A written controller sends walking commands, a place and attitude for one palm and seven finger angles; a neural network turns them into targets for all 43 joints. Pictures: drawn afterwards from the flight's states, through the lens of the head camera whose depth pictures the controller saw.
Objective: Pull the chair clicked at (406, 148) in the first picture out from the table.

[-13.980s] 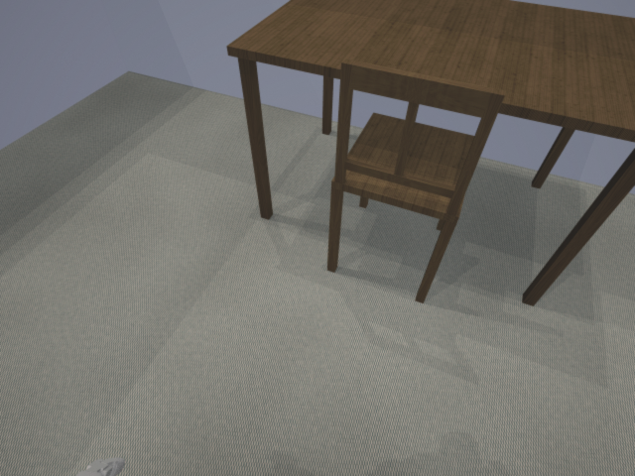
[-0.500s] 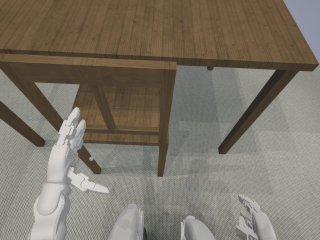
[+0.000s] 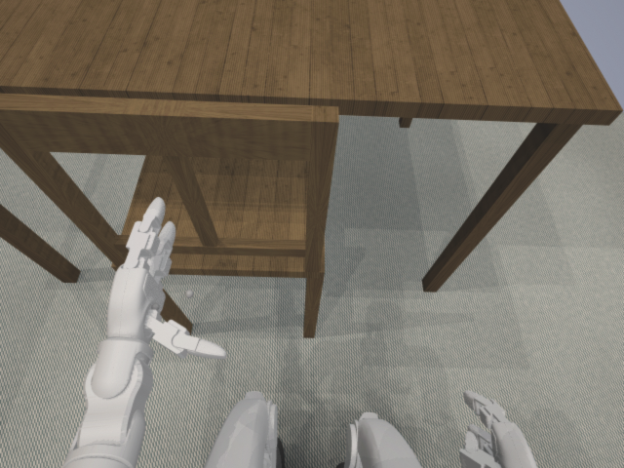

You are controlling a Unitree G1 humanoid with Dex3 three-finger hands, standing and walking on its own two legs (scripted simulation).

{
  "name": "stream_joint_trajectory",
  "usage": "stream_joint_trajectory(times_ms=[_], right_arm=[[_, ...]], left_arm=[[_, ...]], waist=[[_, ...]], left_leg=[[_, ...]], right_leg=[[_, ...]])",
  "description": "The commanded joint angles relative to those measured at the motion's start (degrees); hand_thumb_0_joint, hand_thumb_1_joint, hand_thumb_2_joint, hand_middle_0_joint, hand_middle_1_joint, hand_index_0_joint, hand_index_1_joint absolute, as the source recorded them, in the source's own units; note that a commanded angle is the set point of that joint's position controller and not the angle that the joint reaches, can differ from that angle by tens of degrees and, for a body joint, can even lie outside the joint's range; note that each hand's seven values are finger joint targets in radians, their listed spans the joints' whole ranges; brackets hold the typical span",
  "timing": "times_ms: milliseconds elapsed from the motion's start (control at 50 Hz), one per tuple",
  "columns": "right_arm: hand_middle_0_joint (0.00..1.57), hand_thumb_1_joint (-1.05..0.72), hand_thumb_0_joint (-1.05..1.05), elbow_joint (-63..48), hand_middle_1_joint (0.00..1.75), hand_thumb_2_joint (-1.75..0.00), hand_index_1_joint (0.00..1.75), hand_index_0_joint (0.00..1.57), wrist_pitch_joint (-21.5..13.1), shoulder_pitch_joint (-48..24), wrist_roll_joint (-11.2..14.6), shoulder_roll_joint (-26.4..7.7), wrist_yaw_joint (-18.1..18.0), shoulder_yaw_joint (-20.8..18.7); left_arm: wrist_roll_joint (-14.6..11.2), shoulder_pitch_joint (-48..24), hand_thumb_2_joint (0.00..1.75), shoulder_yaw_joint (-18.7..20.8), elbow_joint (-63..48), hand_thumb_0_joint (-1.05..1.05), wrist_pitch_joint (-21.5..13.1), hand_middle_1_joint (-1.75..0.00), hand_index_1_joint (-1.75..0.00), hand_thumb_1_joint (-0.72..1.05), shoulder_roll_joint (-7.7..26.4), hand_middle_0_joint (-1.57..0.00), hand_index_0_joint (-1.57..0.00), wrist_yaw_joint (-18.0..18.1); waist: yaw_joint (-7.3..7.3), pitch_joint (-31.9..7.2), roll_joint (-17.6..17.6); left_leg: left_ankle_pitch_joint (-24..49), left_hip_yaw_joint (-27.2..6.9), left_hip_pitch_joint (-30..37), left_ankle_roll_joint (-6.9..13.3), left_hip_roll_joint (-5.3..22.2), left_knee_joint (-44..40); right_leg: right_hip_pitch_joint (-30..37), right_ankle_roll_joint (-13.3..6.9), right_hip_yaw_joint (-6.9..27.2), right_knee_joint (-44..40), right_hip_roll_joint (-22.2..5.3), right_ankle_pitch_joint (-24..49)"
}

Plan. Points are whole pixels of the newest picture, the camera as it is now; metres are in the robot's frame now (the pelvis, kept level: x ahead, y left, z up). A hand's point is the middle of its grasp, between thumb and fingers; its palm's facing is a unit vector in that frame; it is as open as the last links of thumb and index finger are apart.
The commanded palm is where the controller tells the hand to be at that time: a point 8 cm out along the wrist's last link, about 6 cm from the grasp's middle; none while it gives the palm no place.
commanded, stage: aim the fingers beside a spindle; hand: left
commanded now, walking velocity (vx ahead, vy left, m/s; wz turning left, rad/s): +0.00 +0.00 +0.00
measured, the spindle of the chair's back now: (195, 203) +0.45 +0.19 +0.01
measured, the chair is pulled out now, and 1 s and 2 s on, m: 0.00 0.00 0.00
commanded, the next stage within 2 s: push the fingers through the gap in 0.48 s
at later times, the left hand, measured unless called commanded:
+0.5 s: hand (184, 295) +0.31 +0.17 +0.03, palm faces +0.02 -1.00 -0.03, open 16.9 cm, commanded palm +0.29 +0.22 +0.03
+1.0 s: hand (191, 265) +0.35 +0.17 +0.03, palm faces +0.02 -1.00 -0.03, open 16.9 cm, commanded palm +0.33 +0.21 +0.03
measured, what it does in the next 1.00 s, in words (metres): stands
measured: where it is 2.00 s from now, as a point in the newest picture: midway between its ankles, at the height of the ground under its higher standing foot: outside the picture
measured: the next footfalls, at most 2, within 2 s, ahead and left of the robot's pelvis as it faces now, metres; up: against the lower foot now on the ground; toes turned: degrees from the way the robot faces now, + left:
none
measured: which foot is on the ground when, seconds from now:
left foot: down 0.00-1.00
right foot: down 0.00-1.00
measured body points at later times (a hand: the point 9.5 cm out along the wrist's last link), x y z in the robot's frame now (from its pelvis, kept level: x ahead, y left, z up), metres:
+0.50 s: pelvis +0.00 +0.00 +0.00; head +0.11 +0.01 +0.44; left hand +0.31 +0.22 +0.03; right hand +0.17 -0.24 -0.10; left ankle +0.05 +0.09 -0.62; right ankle +0.00 -0.09 -0.62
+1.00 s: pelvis +0.00 +0.00 +0.00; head +0.11 +0.01 +0.44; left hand +0.34 +0.22 +0.03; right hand +0.14 -0.25 -0.11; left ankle +0.05 +0.09 -0.62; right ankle +0.00 -0.09 -0.62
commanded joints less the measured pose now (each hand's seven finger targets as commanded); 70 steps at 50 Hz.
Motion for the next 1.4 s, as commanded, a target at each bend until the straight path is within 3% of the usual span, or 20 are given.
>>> stream_joint_trajectory(times_ms=[0, 40, 80, 140, 320, 340, 380, 440, 480, 580, 620, 680, 700, 800, 860, 1040, 1180, 1240, 1320, 1380], right_arm=[[0.2, -0.9, 0.0, -7.4, 0.3, -0.9, 0.3, 0.2, -2.2, 0.3, 0.5, -8.3, -0.8, -3.3], [0.2, -0.9, 0.0, -7.4, 0.3, -0.9, 0.3, 0.2, -2.1, 0.0, 0.6, -8.1, -0.7, -3.2], [0.2, -0.9, 0.0, -7.0, 0.3, -0.9, 0.3, 0.2, -2.3, 0.2, 0.6, -8.2, -0.8, -3.3], [0.2, -0.9, 0.0, -6.6, 0.3, -0.9, 0.3, 0.2, -2.5, 0.4, 0.7, -8.4, -1.1, -3.3], [0.2, -0.9, 0.0, -6.9, 0.3, -0.9, 0.3, 0.2, -2.5, 0.1, 0.5, -8.3, -1.1, -3.2], [0.2, -0.9, 0.0, -7.0, 0.3, -0.9, 0.3, 0.2, -2.5, -0.1, 0.5, -8.2, -1.0, -3.2], [0.2, -0.9, 0.0, -7.2, 0.3, -0.9, 0.3, 0.2, -2.5, 0.0, 0.6, -8.2, -0.9, -3.3], [0.2, -0.9, 0.0, -7.3, 0.3, -0.9, 0.3, 0.2, -2.2, 0.1, 0.6, -8.3, -0.9, -3.2], [0.2, -0.9, 0.0, -7.0, 0.3, -0.9, 0.3, 0.2, -2.0, 0.0, 0.7, -8.4, -1.1, -3.2], [0.2, -0.9, 0.0, -7.1, 0.3, -0.9, 0.3, 0.2, -2.5, 0.0, 0.5, -8.3, -1.2, -3.3], [0.2, -0.9, 0.0, -6.7, 0.3, -0.9, 0.3, 0.2, -2.7, 0.2, 0.4, -8.3, -1.0, -3.2], [0.2, -0.9, 0.0, -6.2, 0.3, -0.9, 0.3, 0.2, -2.4, 0.5, 0.3, -8.4, -1.0, -3.1], [0.2, -0.9, 0.0, -5.9, 0.3, -0.9, 0.3, 0.2, -2.3, 0.8, 0.4, -8.6, -1.2, -3.1], [0.2, -0.9, 0.0, -5.5, 0.3, -0.9, 0.3, 0.2, -2.0, 1.0, 0.5, -8.8, -1.4, -2.9], [0.2, -0.9, 0.0, -5.5, 0.3, -0.9, 0.3, 0.2, -1.9, 1.4, 0.5, -8.7, -1.3, -3.1], [0.2, -0.9, 0.0, -4.3, 0.3, -0.9, 0.3, 0.2, -0.9, 2.6, 0.5, -8.9, -1.0, -3.3], [0.2, -0.9, 0.0, -3.5, 0.3, -0.9, 0.3, 0.2, -0.6, 3.3, 0.3, -8.9, -0.8, -3.5], [0.2, -0.9, 0.0, -2.9, 0.3, -0.9, 0.3, 0.2, -0.2, 3.8, 0.3, -9.1, -0.9, -3.3], [0.2, -0.9, 0.0, -2.8, 0.3, -0.9, 0.3, 0.2, 0.0, 4.1, 0.4, -9.2, -0.9, -3.3], [0.2, -0.9, 0.0, -2.4, 0.3, -0.9, 0.3, 0.2, 0.2, 4.6, 0.3, -9.2, -0.8, -3.3]], left_arm=[[-1.0, -6.5, 0.3, 5.5, -13.0, 0.0, -4.6, -0.08, -0.08, -0.5, 8.8, -0.06, -0.06, 0.4], [-1.1, -5.6, 0.3, 3.6, -13.1, 0.0, -4.5, -0.08, -0.08, -0.5, 7.1, -0.06, -0.06, -0.2], [-1.1, -7.3, 0.3, 1.7, -13.0, 0.0, -4.4, -0.08, -0.08, -0.5, 5.6, -0.06, -0.06, -0.6], [-1.5, -7.2, 0.3, 2.1, -11.2, 0.0, -4.0, -0.08, -0.08, -0.5, 5.9, -0.06, -0.06, -1.1], [-0.9, -8.0, 0.3, 4.4, -13.0, 0.0, -4.5, -0.08, -0.08, -0.5, 8.3, -0.06, -0.06, -0.3], [-0.9, -8.9, 0.3, 3.0, -13.4, 0.0, -4.5, -0.08, -0.08, -0.5, 7.1, -0.06, -0.06, -0.3], [-0.9, -7.1, 0.3, 2.5, -14.0, 0.0, -4.2, -0.08, -0.08, -0.5, 6.5, -0.06, -0.06, -0.3], [-1.2, -5.6, 0.3, 2.4, -11.9, 0.0, -3.2, -0.08, -0.08, -0.5, 6.0, -0.06, -0.06, -0.5], [-1.0, -7.9, 0.3, 2.6, -10.5, 0.0, -3.0, -0.08, -0.08, -0.5, 6.6, -0.06, -0.06, -0.8], [-1.2, -9.1, 0.3, 3.1, -13.9, 0.0, -4.4, -0.08, -0.08, -0.5, 7.1, -0.06, -0.06, -0.4], [-0.7, -10.9, 0.3, 1.6, -14.2, 0.0, -4.6, -0.08, -0.08, -0.5, 6.3, -0.06, -0.06, -0.1], [-0.3, -12.1, 0.3, 1.5, -10.6, 0.0, -4.0, -0.08, -0.08, -0.5, 5.9, -0.06, -0.06, 0.3], [-0.2, -13.7, 0.3, 2.7, -9.5, 0.0, -3.9, -0.08, -0.08, -0.5, 7.3, -0.06, -0.06, 0.4], [-0.5, -17.7, 0.3, 4.8, -6.5, 0.0, -3.4, -0.08, -0.08, -0.5, 9.0, -0.06, -0.06, 0.3], [-0.3, -19.0, 0.3, 3.5, -7.3, 0.0, -3.6, -0.08, -0.08, -0.5, 7.9, -0.06, -0.06, 0.2], [-0.1, -21.8, 0.3, 5.7, -1.7, 0.0, -3.6, -0.08, -0.08, -0.5, 9.3, -0.06, -0.06, 0.8], [0.5, -26.9, 0.3, 5.3, -0.2, 0.0, -5.6, -0.08, -0.08, -0.5, 9.4, -0.06, -0.06, 0.9], [0.6, -30.3, 0.3, 6.3, 3.0, 0.0, -5.2, -0.08, -0.08, -0.5, 10.5, -0.06, -0.06, 0.8], [0.7, -31.4, 0.3, 7.5, 4.5, 0.0, -5.4, -0.08, -0.08, -0.5, 11.7, -0.06, -0.06, 0.4], [0.7, -34.4, 0.3, 5.6, 5.4, 0.0, -5.4, -0.08, -0.08, -0.5, 10.0, -0.06, -0.06, 0.3]], waist=[[0.75, -21.7, 0.8], [0.32, -20.3, 1.9], [-0.77, -19.6, 0.7], [-1.1, -18.4, -0.5], [0.15, -21.1, 1.7], [-0.35, -20.3, 1.8], [0.05, -21.2, 2.8], [-0.35, -19.7, 0.0], [-1.01, -17.4, -0.3], [-0.03, -21.4, 1.8], [-0.7, -21.3, 3.5], [-1.39, -19.1, 1.3], [-1.5, -18.6, 0.8], [-0.88, -20.5, 0.9], [-0.72, -23.2, 3.0], [-1.35, -21.1, -0.2], [-1.67, -22.4, 2.8], [-2.53, -21.8, 1.1], [-1.74, -23.6, 2.7], [-2.73, -23.4, 2.9]], left_leg=[[15.2, -5.4, 20.7, -1.2, -0.7, -8.9], [14.9, -5.2, 21.0, -1.3, -0.7, -9.1], [13.9, -5.6, 21.3, -1.2, -0.5, -8.9], [12.9, -5.5, 19.6, -1.0, -0.6, -8.4], [14.6, -5.9, 21.5, -1.3, -0.6, -8.7], [14.6, -5.8, 21.7, -1.2, -0.6, -8.6], [15.3, -5.9, 22.9, -1.4, -0.5, -8.9], [14.7, -5.8, 21.1, -1.2, -0.6, -8.9], [11.9, -5.6, 19.1, -1.1, -0.6, -8.6], [14.3, -6.0, 22.2, -1.3, -0.6, -8.7], [15.4, -6.6, 23.7, -1.4, -0.4, -8.6], [13.8, -6.4, 21.6, -1.3, -0.5, -8.4], [13.3, -6.3, 20.3, -1.2, -0.5, -8.1], [12.6, -5.8, 19.7, -1.2, -0.7, -8.2], [15.5, -6.2, 23.4, -1.6, -0.5, -8.6], [15.5, -5.5, 20.7, -1.4, -0.6, -8.5], [15.6, -5.5, 22.8, -1.6, -0.6, -8.3], [15.0, -5.4, 21.0, -1.4, -0.6, -8.0], [15.9, -5.4, 22.1, -1.6, -0.6, -8.3], [16.0, -5.9, 23.5, -1.7, -0.5, -8.4]], right_leg=[[8.6, 1.4, 5.4, -10.8, 0.4, 17.9], [7.9, 1.4, 5.4, -11.2, 0.3, 17.8], [6.4, 1.6, 5.1, -11.4, 0.2, 16.7], [6.1, 1.7, 5.3, -11.6, 0.2, 16.2], [6.3, 1.4, 5.0, -10.6, 0.3, 16.6], [5.9, 1.4, 5.2, -10.8, 0.3, 16.8], [5.9, 1.3, 4.9, -10.8, 0.3, 17.1], [6.7, 1.6, 4.8, -11.2, 0.3, 17.4], [5.6, 1.6, 5.1, -11.7, 0.3, 15.1], [6.0, 1.4, 5.0, -10.9, 0.3, 16.2], [4.0, 1.2, 4.5, -10.4, 0.3, 16.4], [3.7, 1.4, 4.6, -10.8, 0.3, 15.6], [4.0, 1.4, 4.8, -10.8, 0.4, 15.3], [5.7, 1.4, 5.5, -11.2, 0.4, 15.0], [5.3, 1.3, 5.1, -10.8, 0.3, 17.1], [6.5, 1.6, 5.4, -11.2, 0.4, 18.6], [5.1, 1.4, 5.7, -11.3, 0.4, 18.1], [5.4, 1.7, 5.9, -11.4, 0.5, 18.2], [5.7, 1.4, 5.9, -11.2, 0.5, 18.6], [4.2, 1.5, 5.5, -11.4, 0.6, 18.1]])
